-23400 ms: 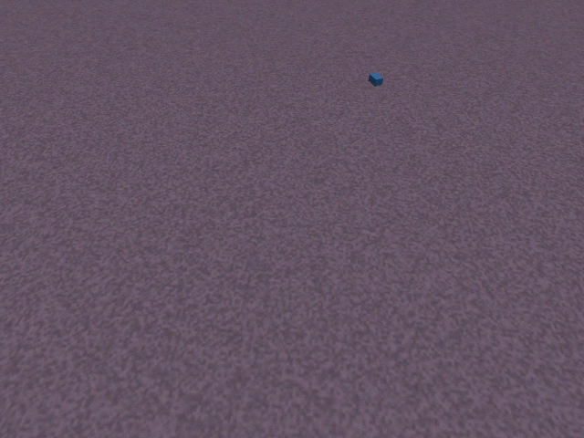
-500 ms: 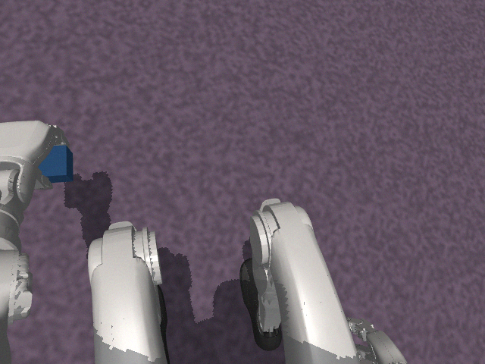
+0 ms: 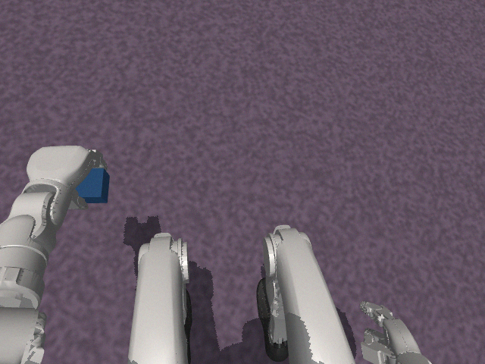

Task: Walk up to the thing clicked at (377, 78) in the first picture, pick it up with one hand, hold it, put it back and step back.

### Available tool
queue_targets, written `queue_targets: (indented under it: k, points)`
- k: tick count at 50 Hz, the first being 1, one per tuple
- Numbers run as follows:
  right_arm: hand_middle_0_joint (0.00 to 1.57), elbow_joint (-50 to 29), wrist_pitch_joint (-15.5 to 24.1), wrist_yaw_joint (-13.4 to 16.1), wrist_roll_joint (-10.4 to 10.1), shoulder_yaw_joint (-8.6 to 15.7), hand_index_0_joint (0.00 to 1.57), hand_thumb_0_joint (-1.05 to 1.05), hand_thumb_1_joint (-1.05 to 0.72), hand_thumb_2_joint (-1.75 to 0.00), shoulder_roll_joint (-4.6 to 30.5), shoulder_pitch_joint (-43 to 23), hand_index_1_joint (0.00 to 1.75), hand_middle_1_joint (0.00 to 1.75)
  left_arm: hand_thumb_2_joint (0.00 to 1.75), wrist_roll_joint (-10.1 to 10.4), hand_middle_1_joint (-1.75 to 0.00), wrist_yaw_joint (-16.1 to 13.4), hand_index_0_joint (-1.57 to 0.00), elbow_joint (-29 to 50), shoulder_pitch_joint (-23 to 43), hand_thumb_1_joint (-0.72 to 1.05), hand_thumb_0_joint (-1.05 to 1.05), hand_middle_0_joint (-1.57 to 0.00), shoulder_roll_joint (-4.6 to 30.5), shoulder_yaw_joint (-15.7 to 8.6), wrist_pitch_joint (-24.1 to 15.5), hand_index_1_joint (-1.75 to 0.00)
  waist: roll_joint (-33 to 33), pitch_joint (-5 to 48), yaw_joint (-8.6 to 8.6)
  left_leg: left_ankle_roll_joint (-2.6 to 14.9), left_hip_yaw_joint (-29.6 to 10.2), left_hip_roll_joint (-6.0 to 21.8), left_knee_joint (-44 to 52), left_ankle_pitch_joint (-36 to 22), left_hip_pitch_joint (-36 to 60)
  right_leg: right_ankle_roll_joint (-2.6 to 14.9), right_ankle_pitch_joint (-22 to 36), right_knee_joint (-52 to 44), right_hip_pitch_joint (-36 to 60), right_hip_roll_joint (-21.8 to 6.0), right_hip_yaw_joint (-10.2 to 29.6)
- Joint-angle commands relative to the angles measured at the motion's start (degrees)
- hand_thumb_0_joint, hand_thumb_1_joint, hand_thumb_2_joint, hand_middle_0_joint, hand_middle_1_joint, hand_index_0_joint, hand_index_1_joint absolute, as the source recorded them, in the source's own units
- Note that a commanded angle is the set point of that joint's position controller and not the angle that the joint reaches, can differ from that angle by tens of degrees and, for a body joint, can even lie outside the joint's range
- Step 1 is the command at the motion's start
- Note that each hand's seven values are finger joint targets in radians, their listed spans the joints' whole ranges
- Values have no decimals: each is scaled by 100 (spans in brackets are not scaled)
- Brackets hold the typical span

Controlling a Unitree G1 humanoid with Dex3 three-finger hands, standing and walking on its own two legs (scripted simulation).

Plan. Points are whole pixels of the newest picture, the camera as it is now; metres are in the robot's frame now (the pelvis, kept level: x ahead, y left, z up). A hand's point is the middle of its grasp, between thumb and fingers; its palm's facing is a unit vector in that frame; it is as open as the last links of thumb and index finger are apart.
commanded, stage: lift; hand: left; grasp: from above
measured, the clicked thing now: (82, 186) +0.42 +0.28 -0.14
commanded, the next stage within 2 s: hold in 1.04 s
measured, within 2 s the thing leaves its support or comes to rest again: neither
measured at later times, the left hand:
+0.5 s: hand (0, 168) +0.35 +0.26 +0.11, palm faces -0.45 -0.07 -0.89, open 8.2 cm
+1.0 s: hand out of the picture +0.37 +0.24 +0.21, palm faces -0.46 -0.07 -0.89, open 8.2 cm
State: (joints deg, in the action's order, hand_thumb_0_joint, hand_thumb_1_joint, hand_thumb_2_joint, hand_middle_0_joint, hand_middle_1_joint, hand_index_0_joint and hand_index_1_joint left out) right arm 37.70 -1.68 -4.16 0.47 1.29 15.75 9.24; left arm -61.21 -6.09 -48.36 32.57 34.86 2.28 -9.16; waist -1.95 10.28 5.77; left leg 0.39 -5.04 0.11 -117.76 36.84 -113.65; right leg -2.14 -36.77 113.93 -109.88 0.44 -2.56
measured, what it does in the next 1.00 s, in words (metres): rises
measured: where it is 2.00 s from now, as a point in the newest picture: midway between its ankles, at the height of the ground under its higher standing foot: (227, 339)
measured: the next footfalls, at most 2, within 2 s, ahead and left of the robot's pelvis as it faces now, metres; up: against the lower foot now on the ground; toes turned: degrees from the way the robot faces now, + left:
none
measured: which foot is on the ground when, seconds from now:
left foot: down 0.00-1.00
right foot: down 0.00-1.00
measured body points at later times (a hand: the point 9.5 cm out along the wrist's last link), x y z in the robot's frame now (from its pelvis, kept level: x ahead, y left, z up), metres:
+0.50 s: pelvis +0.02 +0.00 +0.18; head +0.11 +0.02 +0.62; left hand +0.37 +0.26 +0.16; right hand +0.15 -0.25 +0.06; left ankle +0.09 +0.12 -0.41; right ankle +0.10 -0.13 -0.41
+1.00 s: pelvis +0.06 +0.00 +0.28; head +0.12 +0.00 +0.72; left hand +0.39 +0.24 +0.26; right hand +0.17 -0.26 +0.16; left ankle +0.09 +0.12 -0.41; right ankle +0.10 -0.13 -0.41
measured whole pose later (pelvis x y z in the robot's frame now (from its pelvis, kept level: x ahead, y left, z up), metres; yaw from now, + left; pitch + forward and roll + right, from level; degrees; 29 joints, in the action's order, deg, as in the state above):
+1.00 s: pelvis +0.06 +0.00 +0.28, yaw +3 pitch +11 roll -1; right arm 41.2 0.4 2.8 -3.0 1.8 13.7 14.4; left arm -57.7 -4.7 -43.2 17.0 24.9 9.8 -3.6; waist -1.8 5.3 3.0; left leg -0.1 -0.1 1.5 -54.1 23.4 -42.1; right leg -1.1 -22.6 52.3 -41.1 0.5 1.0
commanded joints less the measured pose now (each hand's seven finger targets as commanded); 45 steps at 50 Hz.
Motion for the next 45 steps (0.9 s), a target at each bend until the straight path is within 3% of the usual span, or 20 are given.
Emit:
queue_targets:
  k: [1,3,5,7,10,12,14,17,22,23,24,25,28,34,36,37,40,45]
  points:
    - [20,-405,60,212,-72,471,20,0,-90,-90,1111,716,30,30,45,152,-34,-107,-116,1557,1315,78,0,-115,1357,-463,200,-33,-977,3448,-39,106,109,-47,2296,-448,3363,391,749,-1808,2159,172,-204]
    - [20,-433,62,271,-86,449,20,0,-90,-90,1034,637,30,30,44,250,-33,-22,-117,1781,1212,79,0,-116,1176,-329,263,-32,-845,3325,-8,116,129,-33,2517,-393,3535,373,712,-2085,2428,182,-160]
    - [20,-486,67,340,-124,426,20,0,-90,-90,1012,544,30,30,43,291,-31,44,-117,1796,858,80,0,-117,1208,-353,329,-31,-749,3179,-79,113,101,-19,2829,-306,3751,365,647,-2322,2725,206,-146]
    - [20,-525,72,417,-158,410,20,0,-90,-90,959,511,30,30,45,332,-31,86,-119,2239,913,80,0,-118,1263,-384,365,-31,-793,3191,-84,122,162,-24,3112,-230,4015,352,575,-2693,3095,204,-71]
    - [20,-507,121,534,-209,353,20,0,-90,-90,883,392,30,30,42,415,-29,165,-119,2248,516,80,0,-119,982,-191,430,-29,-745,2756,-84,95,107,9,3668,-6,4427,340,431,-3109,3416,226,-55]
    - [20,-467,151,602,-239,345,20,0,-90,-90,900,402,30,30,41,389,-27,153,-119,2524,561,80,0,-119,1136,-352,444,-27,-836,2943,-150,65,47,33,3960,-226,4888,352,621,-3270,3711,207,-52]
    - [20,-436,186,661,-257,308,20,0,-90,-90,804,351,30,30,43,420,-28,157,-120,2372,252,81,0,-120,837,-155,475,-29,-604,2605,-96,75,122,35,4126,-409,5076,343,736,-3624,3982,217,-24]
    - [20,-329,256,729,-274,294,20,0,-91,-90,753,369,30,30,43,399,-27,111,-118,2282,360,78,0,-120,740,-126,503,-29,-576,2234,-59,65,170,39,4512,-454,5369,356,726,-4076,4330,204,60]
    - [20,-314,367,776,-296,277,20,0,-90,-90,716,338,30,30,41,379,-25,104,-118,1917,100,78,0,-120,557,-9,482,-27,-509,1867,-181,14,74,73,5247,-454,5942,358,715,-4673,4891,223,92]
    - [20,-307,395,776,-308,271,20,0,-90,-90,692,363,30,30,41,396,-23,108,-118,1825,17,77,0,-120,382,136,487,-26,-440,1786,-193,12,85,67,5382,-471,6082,362,737,-4820,5003,227,100]
    - [20,-322,414,785,-312,276,20,0,-90,-90,676,359,30,30,42,397,-25,102,-118,1881,95,79,0,-120,339,181,479,-27,-412,1749,-118,19,135,52,5434,-515,6129,357,760,-5001,5145,235,134]
    - [20,-298,434,795,-308,287,20,0,-90,-90,690,386,30,30,41,388,-23,77,-119,1810,53,79,0,-121,441,66,476,-26,-350,1726,-161,18,163,42,5503,-628,6219,359,815,-5126,5332,233,166]
    - [20,-278,458,799,-325,276,20,0,-90,-91,654,412,30,30,39,330,-22,38,-117,1642,-123,75,0,-119,428,66,466,-25,-219,1566,-222,23,290,-31,5735,-934,6456,364,1011,-5505,5812,230,221]
    - [20,-231,487,790,-306,293,20,0,-90,-90,629,505,30,30,45,280,-24,-124,-117,1601,167,76,0,-120,289,185,470,-27,-274,1436,-216,6,405,-60,6276,-1366,7176,347,1430,-6072,6441,231,236]
    - [20,-203,480,785,-306,323,20,0,-90,-90,642,551,30,30,43,250,-23,-166,-117,1533,73,76,0,-120,330,96,486,-27,-249,1452,-282,-3,411,-41,6455,-1536,7387,344,1598,-6219,6625,227,253]
    - [20,-208,477,775,-313,313,20,0,-90,-90,633,539,30,30,45,258,-22,-183,-117,1544,89,75,0,-121,237,197,507,-26,-260,1382,-279,-13,411,-38,6559,-1626,7508,347,1677,-6289,6712,223,247]
    - [20,-203,463,769,-310,346,20,0,-90,-90,639,572,30,30,43,287,-21,-193,-116,1606,87,74,0,-119,272,146,557,-25,-165,1451,-334,-11,429,-53,6746,-1950,7787,326,1971,-6526,7112,213,268]
    - [20,-206,428,773,-327,349,20,0,-90,-90,624,575,30,30,43,340,-21,-117,-118,1414,21,76,0,-121,144,270,564,-24,-65,1227,-288,-1,488,-64,7080,-2193,8172,304,2220,-6913,7445,193,311]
